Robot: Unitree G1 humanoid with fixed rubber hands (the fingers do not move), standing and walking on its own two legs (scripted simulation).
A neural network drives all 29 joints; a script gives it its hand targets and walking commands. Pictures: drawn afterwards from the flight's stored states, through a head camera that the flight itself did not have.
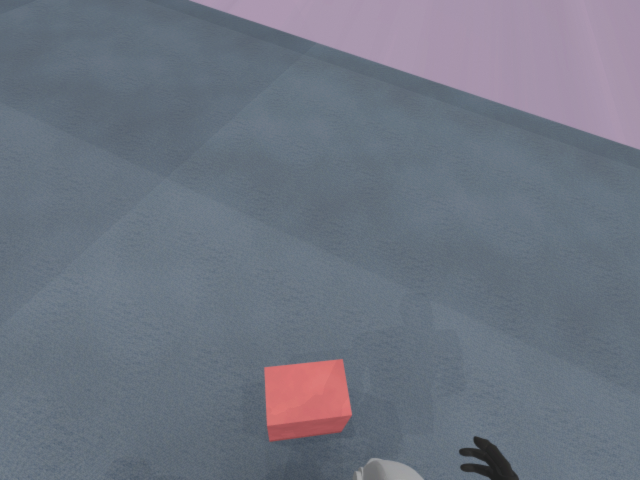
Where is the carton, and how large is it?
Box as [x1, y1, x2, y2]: [264, 359, 351, 441]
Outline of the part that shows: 342,359 264,367 266,416 269,441 341,431 351,415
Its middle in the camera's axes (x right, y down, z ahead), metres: -0.05 +0.45 +1.06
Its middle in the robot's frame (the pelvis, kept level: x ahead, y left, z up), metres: +0.37 +0.00 -0.65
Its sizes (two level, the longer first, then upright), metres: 0.208 0.140 0.222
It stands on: the floor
